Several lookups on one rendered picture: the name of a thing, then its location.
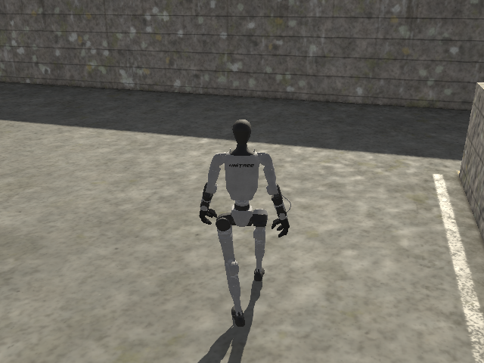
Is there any robot left forearm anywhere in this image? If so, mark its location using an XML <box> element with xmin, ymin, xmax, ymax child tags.
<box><xmin>200</xmin><ymin>183</ymin><xmax>213</xmax><ymax>211</ymax></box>

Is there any robot left hand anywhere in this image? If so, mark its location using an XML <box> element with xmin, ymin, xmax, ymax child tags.
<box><xmin>199</xmin><ymin>209</ymin><xmax>217</xmax><ymax>225</ymax></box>

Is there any robot right forearm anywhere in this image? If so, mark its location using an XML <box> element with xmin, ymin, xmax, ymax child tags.
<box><xmin>271</xmin><ymin>183</ymin><xmax>287</xmax><ymax>220</ymax></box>

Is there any robot left foot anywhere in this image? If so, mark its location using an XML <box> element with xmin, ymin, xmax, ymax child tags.
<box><xmin>231</xmin><ymin>306</ymin><xmax>245</xmax><ymax>327</ymax></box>

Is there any robot right hand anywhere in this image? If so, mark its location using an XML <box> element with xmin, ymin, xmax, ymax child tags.
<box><xmin>271</xmin><ymin>217</ymin><xmax>290</xmax><ymax>237</ymax></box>

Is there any left robot upper arm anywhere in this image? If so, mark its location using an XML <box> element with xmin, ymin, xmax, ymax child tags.
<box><xmin>205</xmin><ymin>152</ymin><xmax>226</xmax><ymax>194</ymax></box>

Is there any robot right foot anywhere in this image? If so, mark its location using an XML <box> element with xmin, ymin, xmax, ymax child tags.
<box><xmin>254</xmin><ymin>267</ymin><xmax>265</xmax><ymax>281</ymax></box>

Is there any robot foot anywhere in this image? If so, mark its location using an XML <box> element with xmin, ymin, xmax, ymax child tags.
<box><xmin>254</xmin><ymin>267</ymin><xmax>265</xmax><ymax>281</ymax></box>
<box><xmin>231</xmin><ymin>306</ymin><xmax>245</xmax><ymax>327</ymax></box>

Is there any right robot upper arm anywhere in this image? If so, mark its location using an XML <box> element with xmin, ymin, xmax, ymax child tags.
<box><xmin>258</xmin><ymin>152</ymin><xmax>279</xmax><ymax>195</ymax></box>

